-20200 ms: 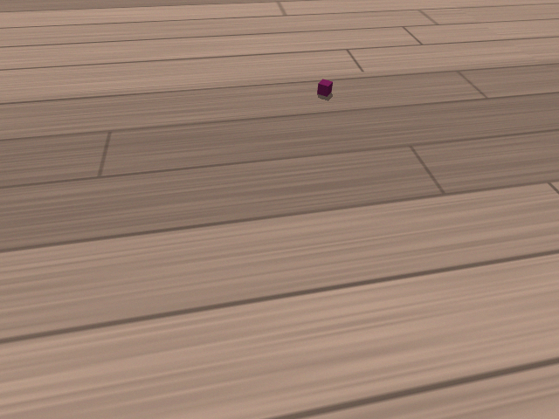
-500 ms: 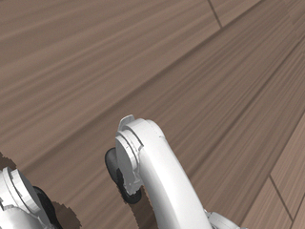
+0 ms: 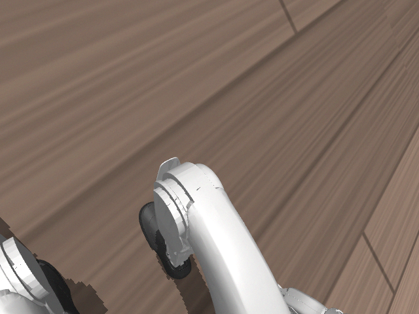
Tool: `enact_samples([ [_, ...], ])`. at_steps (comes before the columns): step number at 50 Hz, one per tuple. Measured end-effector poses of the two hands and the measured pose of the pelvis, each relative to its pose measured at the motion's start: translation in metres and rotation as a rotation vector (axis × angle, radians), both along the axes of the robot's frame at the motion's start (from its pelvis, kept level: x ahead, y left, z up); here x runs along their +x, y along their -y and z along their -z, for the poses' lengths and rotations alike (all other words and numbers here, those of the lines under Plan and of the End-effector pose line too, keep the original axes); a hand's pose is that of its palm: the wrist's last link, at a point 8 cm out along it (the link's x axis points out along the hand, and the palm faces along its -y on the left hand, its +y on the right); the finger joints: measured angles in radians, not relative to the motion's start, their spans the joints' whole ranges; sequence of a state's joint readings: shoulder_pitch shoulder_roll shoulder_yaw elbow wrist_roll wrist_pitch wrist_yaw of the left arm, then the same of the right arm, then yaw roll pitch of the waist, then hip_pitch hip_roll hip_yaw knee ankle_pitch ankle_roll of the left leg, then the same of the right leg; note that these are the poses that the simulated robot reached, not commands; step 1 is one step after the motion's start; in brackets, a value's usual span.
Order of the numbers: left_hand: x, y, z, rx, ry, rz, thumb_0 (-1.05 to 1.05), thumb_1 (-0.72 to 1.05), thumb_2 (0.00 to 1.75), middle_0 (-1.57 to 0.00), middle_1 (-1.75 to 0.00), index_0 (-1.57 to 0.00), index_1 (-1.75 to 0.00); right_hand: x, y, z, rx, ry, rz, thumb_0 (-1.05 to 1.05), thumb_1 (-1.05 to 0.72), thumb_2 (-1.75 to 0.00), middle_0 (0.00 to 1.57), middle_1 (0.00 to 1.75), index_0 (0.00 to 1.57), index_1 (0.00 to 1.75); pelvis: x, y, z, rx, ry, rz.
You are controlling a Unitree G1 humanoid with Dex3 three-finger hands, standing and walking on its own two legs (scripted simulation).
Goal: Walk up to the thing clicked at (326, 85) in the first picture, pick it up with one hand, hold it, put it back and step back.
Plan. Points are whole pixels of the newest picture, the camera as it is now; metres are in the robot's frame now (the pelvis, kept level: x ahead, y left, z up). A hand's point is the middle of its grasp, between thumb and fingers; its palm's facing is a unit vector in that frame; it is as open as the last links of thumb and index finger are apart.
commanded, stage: rest palm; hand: left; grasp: from above
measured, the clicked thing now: out of the picture +0.42 +0.38 -0.28
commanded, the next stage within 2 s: close in 0.50 s
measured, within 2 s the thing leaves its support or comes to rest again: neither
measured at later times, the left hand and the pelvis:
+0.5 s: hand out of the picture +0.42 +0.36 -0.26, palm faces +0.02 -0.45 -0.89, open 13.9 cm; pelvis +0.00 +0.00 +0.00, yaw +0 degrees
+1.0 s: hand out of the picture +0.42 +0.37 -0.26, palm faces +0.01 -0.46 -0.89, open 12.8 cm; pelvis +0.00 +0.00 +0.00, yaw -1 degrees
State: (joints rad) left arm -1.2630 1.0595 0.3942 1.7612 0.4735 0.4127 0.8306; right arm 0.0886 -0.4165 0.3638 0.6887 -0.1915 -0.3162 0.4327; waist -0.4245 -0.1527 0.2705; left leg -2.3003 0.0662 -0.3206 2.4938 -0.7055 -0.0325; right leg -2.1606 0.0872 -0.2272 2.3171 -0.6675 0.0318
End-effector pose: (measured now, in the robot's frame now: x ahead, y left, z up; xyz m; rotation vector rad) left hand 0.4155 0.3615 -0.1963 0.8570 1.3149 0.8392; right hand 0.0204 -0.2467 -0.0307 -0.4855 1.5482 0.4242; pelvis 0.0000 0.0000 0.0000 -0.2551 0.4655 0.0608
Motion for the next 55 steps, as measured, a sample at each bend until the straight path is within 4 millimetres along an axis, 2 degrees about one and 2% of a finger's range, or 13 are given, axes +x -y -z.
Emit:
enact_samples([
  [32, 0.0, -0.006, 0.006, 0.004, -0.003, 0.002, 0.0, -0.5, 1.07, -0.09, -0.94, -0.07, -0.99, 0.004, -0.001, -0.005, -0.017, -0.006, -0.016, 0.0, -0.91, -0.9, 0.19, 0.3, 0.2, 0.3, 0.002, -0.002, 0.0, -0.013, 0.001, 0.001],
  [43, 0.001, -0.011, 0.006, -0.009, 0.002, 0.013, 0.0, -0.35, 1.0, -0.2, -0.86, -0.18, -0.9, 0.008, -0.002, -0.003, -0.02, 0.01, -0.017, 0.0, -0.9, -0.89, 0.19, 0.3, 0.2, 0.3, 0.002, -0.003, 0.001, -0.014, -0.005, 0.004],
  [55, 0.0, -0.012, 0.006, -0.003, -0.004, 0.038, 0.0, -0.29, 0.91, -0.27, -0.76, -0.25, -0.81, 0.01, -0.004, -0.004, -0.027, 0.016, -0.01, 0.0, -0.9, -0.89, 0.19, 0.3, 0.2, 0.3, 0.001, -0.002, -0.001, -0.014, -0.004, 0.003],
])
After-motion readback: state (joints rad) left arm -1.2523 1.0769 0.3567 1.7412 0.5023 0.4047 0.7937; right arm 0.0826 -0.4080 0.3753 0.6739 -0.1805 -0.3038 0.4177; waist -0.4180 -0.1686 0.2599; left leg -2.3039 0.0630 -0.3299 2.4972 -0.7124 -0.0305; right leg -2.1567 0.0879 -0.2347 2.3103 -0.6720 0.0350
